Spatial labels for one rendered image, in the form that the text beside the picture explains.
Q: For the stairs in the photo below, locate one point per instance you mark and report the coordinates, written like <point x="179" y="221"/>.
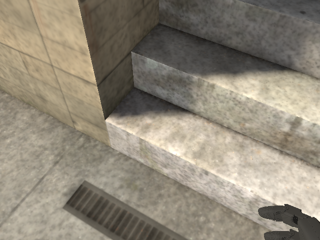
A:
<point x="226" y="101"/>

